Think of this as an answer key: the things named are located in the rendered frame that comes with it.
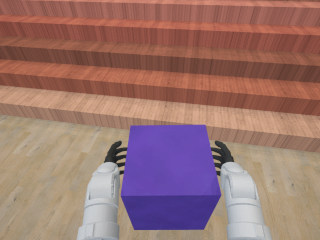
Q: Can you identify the left robot hand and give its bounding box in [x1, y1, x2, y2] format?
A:
[104, 141, 127, 175]

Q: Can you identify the left robot forearm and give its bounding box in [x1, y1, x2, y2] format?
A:
[76, 162, 120, 240]

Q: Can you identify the right robot forearm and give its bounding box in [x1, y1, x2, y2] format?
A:
[220, 162, 273, 240]

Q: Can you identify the right robot hand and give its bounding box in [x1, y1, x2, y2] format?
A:
[211, 140, 234, 176]

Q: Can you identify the carton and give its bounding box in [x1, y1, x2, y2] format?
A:
[120, 124, 221, 230]

